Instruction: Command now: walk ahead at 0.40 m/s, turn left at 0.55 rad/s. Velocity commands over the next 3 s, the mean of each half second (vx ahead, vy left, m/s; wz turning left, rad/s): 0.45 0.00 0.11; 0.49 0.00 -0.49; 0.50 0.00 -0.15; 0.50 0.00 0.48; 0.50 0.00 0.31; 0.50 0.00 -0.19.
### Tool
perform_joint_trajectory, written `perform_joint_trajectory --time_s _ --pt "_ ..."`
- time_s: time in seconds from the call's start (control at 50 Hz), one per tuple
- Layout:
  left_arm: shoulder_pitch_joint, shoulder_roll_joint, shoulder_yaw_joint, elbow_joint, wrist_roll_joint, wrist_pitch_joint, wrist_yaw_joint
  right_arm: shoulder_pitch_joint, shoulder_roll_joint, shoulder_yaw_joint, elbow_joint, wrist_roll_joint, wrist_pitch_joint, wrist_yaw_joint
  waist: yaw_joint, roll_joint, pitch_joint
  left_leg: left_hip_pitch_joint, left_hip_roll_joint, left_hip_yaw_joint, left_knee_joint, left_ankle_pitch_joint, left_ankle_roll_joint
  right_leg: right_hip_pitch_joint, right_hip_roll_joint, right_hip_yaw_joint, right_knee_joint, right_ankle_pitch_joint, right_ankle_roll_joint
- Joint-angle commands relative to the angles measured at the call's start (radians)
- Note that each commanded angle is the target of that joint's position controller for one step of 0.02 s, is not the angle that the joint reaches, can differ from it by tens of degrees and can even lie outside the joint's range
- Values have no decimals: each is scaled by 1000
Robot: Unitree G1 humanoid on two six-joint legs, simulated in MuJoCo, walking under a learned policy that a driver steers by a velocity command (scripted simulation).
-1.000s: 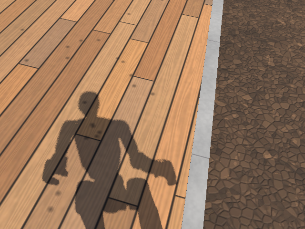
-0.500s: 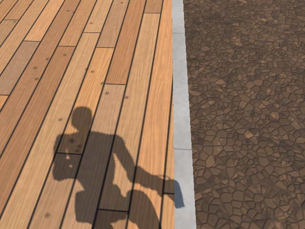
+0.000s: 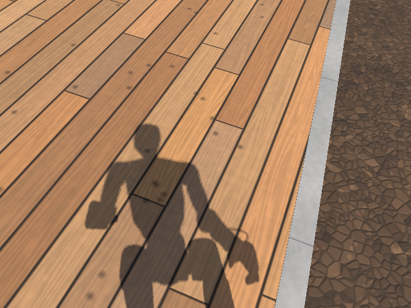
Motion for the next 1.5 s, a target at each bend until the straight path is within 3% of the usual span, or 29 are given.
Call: perform_joint_trajectory --time_s 0.02,0.18,0.24,0.28,0.3,0.32,0.34,0.36,0.4,0.48,0.58,0.68,0.74,0.76,0.78,0.8,0.82,0.84,0.88,0.98,1.18,1.22,1.26,1.28,1.3,1.32,1.34,1.4,1.5 --pt "-154 49 4 -105 4 -29 -3 -24 -185 -40 -84 -1 -24 -24 -9 121 40 90 214 -250 -197 135 166 -193 4 17 -136 149 26" --pt "-271 33 -16 -148 -15 -45 -36 76 -192 -41 -46 7 -13 -30 -56 168 98 73 240 -210 -151 259 125 -63 25 1 -410 282 -4" --pt "-173 80 1 -124 -15 -46 -33 53 -218 -49 -47 0 -5 -28 1 203 37 153 249 -174 -30 629 95 51 59 -48 -427 189 -63" --pt "90 137 29 -56 -9 -38 -17 39 -199 -39 -55 -9 3 -28 135 190 -151 64 179 -96 308 890 50 431 67 -60 -421 224 -141" --pt "267 192 32 -28 1 -32 -12 61 -132 -13 -72 -38 1 -29 178 22 -315 -146 106 -70 637 514 21 735 -134 214 -392 190 -221" --pt "294 232 38 3 6 -36 -30 208 -43 9 -81 -8 -18 -17 70 -329 -425 -490 -77 -99 950 -271 -45 976 -338 785 -586 -70 -389" --pt "234 124 14 -7 -23 -36 -30 98 -154 -5 -82 4 -38 -9 112 -189 -303 -603 -5 -141 1018 -247 -33 904 -301 805 -669 -197 -346" --pt "178 90 4 -14 -21 -28 -20 -44 -192 -15 -115 19 -54 0 123 -77 -155 -640 40 -111 999 -154 -23 759 -266 629 -668 -134 -309" --pt "120 94 1 -29 -2 -21 -16 -134 -165 -10 -140 -13 -78 0 77 66 -57 -591 102 -81 883 -44 -24 539 -188 464 -696 93 -291" --pt "122 82 -7 -26 -12 -25 3 -110 -123 0 -158 -33 -62 2 19 -5 -38 -525 132 -51 698 -20 -77 380 -139 352 -760 212 -315" --pt "189 141 11 -10 -23 -8 28 -319 -78 26 -220 -31 -67 8 86 -10 16 -412 73 -10 307 283 -129 231 -65 240 -756 183 -252" --pt "260 142 13 7 -34 17 38 -369 -140 0 -241 -7 -79 17 89 -40 -13 -310 41 -54 151 298 -117 335 -108 352 -640 93 -196" --pt "242 94 0 -9 -19 28 36 -192 -195 -35 -208 -13 -87 7 -15 -47 -100 -44 79 -53 88 200 -44 311 -43 336 -409 143 -130" --pt "251 21 -26 -33 4 26 33 -33 -255 -51 -195 -28 -86 -1 -71 78 -254 202 265 -230 99 118 20 194 26 248 -111 -26 -90" --pt "388 -32 -44 -71 -28 13 30 20 -327 -69 -162 -36 -67 6 3 419 -354 442 462 -702 -16 -118 175 -134 127 132 203 -366 -43" --pt "367 74 -24 -44 -47 15 35 -4 -229 -51 -174 -23 -63 11 -21 298 -276 386 454 -759 -65 -308 168 -252 51 163 344 -313 -30" --pt "266 121 -9 -53 -42 21 35 -45 -170 -36 -180 -18 -61 7 -42 196 -156 278 410 -583 -71 -249 129 -276 18 145 374 -213 -27" --pt "217 114 -8 -61 -30 27 37 -93 -148 -26 -180 -25 -59 8 -24 130 -98 166 363 -443 -78 -90 110 -238 -15 126 354 -136 -19" --pt "184 90 -4 -79 -24 35 26 -138 -115 -17 -164 -35 -59 6 14 162 -31 31 295 -269 -124 83 96 -176 -62 121 281 -64 -13" --pt "118 32 -18 -115 -17 57 16 -125 -153 -37 -116 -25 -74 4 25 123 5 -7 301 -88 -196 275 130 -196 -80 100 143 32 9" --pt "-145 8 -40 -197 -21 28 -32 -10 -230 -52 -15 9 -36 5 -41 93 75 133 318 107 -169 439 93 -107 -20 -12 -306 161 -66" --pt "-114 39 -25 -200 -13 26 -34 -12 -256 -57 -3 18 -25 2 4 129 33 175 324 130 -67 739 77 0 30 -54 -348 73 -104" --pt "133 115 19 -135 -8 28 -20 -13 -247 -44 12 22 -15 -5 153 128 -117 64 271 180 238 909 34 409 80 -75 -440 158 -160" --pt "311 197 44 -99 1 38 3 -11 -191 -18 -13 -4 -24 -4 219 24 -257 -200 215 180 558 531 -4 756 -115 152 -391 235 -219" --pt "301 258 40 -101 10 35 9 107 -74 20 -30 -9 -42 11 119 -188 -407 -535 28 66 890 -313 -55 989 -385 648 -495 94 -377" --pt "310 169 22 -105 8 26 6 6 -194 -12 -18 25 -57 17 192 -56 -395 -600 46 -97 979 -317 -47 916 -379 666 -569 40 -352" --pt "261 138 9 -86 6 18 5 -79 -212 -23 -58 46 -60 18 170 -60 -223 -661 87 -74 965 -231 -42 782 -338 474 -591 104 -305" --pt "117 45 -13 -73 10 -5 -4 -62 -168 -24 -40 14 -35 8 55 -49 -77 -536 176 -61 839 -26 -61 480 -223 212 -695 223 -241" --pt "101 54 1 -12 21 -43 6 -85 -103 -18 -48 13 7 0 26 -10 6 -574 175 -86 731 126 -98 390 -213 30 -801 330 -234"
